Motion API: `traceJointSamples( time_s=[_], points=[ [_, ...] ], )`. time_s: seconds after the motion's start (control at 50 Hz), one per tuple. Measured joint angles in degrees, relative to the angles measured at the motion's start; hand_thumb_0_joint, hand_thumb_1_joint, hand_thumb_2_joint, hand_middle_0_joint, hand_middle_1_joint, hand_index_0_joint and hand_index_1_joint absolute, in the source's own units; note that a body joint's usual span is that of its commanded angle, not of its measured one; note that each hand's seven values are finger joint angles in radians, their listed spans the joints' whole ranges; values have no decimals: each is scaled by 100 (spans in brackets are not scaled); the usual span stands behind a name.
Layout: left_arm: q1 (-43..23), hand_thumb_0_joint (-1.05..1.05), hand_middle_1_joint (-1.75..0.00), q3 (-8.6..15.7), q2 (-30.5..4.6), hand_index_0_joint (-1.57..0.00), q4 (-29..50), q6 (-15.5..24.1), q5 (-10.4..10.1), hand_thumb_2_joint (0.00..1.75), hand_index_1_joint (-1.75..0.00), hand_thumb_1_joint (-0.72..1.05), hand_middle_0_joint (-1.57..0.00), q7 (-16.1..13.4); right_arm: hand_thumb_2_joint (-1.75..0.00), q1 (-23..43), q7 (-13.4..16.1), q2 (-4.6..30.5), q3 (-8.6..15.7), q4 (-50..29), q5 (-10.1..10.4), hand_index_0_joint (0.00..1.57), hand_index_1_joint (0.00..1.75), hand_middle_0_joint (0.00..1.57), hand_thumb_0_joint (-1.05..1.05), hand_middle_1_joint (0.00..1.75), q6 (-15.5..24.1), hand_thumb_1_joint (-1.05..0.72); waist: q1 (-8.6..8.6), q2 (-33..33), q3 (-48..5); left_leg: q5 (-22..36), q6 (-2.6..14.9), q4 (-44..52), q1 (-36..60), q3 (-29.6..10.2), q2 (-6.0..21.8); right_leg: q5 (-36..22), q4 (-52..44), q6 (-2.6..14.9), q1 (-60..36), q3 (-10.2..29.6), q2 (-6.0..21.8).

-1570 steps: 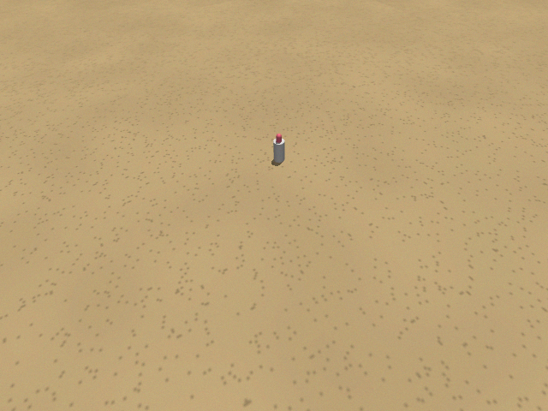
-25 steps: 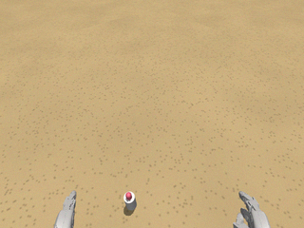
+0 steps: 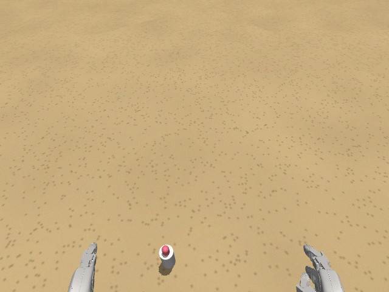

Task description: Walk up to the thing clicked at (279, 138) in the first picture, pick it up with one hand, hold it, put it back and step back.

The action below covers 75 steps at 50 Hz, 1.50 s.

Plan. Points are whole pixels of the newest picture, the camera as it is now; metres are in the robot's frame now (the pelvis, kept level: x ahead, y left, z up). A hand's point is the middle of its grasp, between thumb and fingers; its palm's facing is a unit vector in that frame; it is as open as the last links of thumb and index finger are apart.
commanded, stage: home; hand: left
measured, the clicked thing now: (167, 255) +0.42 +0.15 -0.63
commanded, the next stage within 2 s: stand in 0.28 s
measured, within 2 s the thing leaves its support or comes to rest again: neither
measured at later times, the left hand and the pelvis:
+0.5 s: hand (116, 283) +0.18 +0.18 -0.05, palm faces +0.12 -0.95 -0.28, open 17.0 cm; pelvis +0.01 +0.00 +0.00, yaw +0 degrees
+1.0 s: hand out of the picture +0.12 +0.23 -0.10, palm faces -0.01 -0.94 -0.35, open 7.7 cm; pelvis +0.00 +0.00 +0.02, yaw +0 degrees
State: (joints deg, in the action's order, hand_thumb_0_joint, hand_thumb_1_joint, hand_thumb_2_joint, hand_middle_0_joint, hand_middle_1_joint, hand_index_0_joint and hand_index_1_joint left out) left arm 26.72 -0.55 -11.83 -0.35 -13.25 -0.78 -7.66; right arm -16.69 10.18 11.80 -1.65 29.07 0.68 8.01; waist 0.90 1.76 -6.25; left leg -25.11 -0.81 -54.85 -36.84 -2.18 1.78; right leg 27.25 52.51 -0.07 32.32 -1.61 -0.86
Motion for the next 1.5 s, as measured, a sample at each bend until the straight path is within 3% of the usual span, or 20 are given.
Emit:
traceJointSamples(
  time_s=[0.46, 0.58, 0.74, 0.8, 0.84, 0.92, 1.06, 1.28, 1.5],
  points=[
    [-27, -1, -7, 6, 19, -7, -23, -81, -1, 6, -7, -53, -7, 4, -90, 15, -10, 26, 40, 12, -12, 20, 30, 21, 2, 30, -44, -90, 15, -5, -53, -76, -25, 29, 84, -17, 3, 81, -29, 21, -89, -19, -3],
    [-29, -1, -19, 8, 20, -15, -10, -75, -6, 29, -20, -31, -14, 8, -90, 19, -16, 28, 33, -24, -11, 20, 30, 21, 2, 30, -43, -90, 11, 15, -22, -45, -36, 54, 72, -18, 2, 66, -25, 34, -64, -20, -2],
    [-2, 0, -27, 2, 25, -19, -33, -69, 4, 70, -28, 23, -19, 11, -90, 8, -4, 29, 30, -13, -15, 20, 30, 21, 2, 30, -58, -90, 1, -2, -33, -25, -55, 52, 55, -37, 8, 63, -1, 53, -41, -38, -9],
    [-581, 0, -28, -73, -163, -20, -1190, 572, 372, 78, -29, 44, -19, 263, -90, 337, -322, 129, 83, 621, -425, 20, 30, 21, 1, 30, -254, -90, -101, -124, 321, 77, -27, 267, 479, 32, -58, 27, -86, 84, -398, 20, 60],
    [-927, 0, -29, -57, -318, -20, -2012, 828, 451, 82, -30, 57, -20, 429, -90, 519, -562, 228, 87, 1057, -517, 20, 30, 21, 1, 30, -483, -90, -138, -222, 437, 174, -11, 465, 708, 77, -113, -16, -179, 86, -575, 59, 118],
    [-1183, 1, -29, 49, -524, -20, -3074, 1134, 399, 86, -30, 74, -20, 594, -90, 550, -859, 392, 247, 1511, -424, 20, 30, 21, 2, 30, -646, -90, -154, -289, 604, 333, 10, 818, 1076, 113, -161, -144, -468, 54, -910, 89, 170],
    [-1259, 1, -30, 183, -674, -20, -4311, 1314, 314, 89, -30, 87, -20, 601, -90, 464, -958, 613, 441, 2137, -354, 20, 30, 21, 1, 30, -738, -90, -139, -233, 771, 601, 72, 1412, 1632, 150, -192, -460, -1124, -29, -1482, 118, 204],
    [-1444, 1, -30, 132, -642, -20, -5512, 1344, 225, 89, -30, 90, -20, 591, -90, 611, -968, 497, 312, 2924, -262, 20, 30, 21, 1, 30, -789, -90, -181, -172, 942, 1168, 148, 2452, 2399, 193, -235, -1095, -2258, -132, -2276, 149, 249],
    [-1568, 1, -30, 86, -622, -20, -6177, 1361, 226, 89, -30, 91, -20, 667, -90, 810, -1001, 524, 299, 3341, -213, 20, 30, 21, 1, 30, -803, -90, -193, -126, 983, 1621, 173, 3143, 2707, 209, -291, -1495, -2837, -169, -2530, 160, 306]
  ],
)
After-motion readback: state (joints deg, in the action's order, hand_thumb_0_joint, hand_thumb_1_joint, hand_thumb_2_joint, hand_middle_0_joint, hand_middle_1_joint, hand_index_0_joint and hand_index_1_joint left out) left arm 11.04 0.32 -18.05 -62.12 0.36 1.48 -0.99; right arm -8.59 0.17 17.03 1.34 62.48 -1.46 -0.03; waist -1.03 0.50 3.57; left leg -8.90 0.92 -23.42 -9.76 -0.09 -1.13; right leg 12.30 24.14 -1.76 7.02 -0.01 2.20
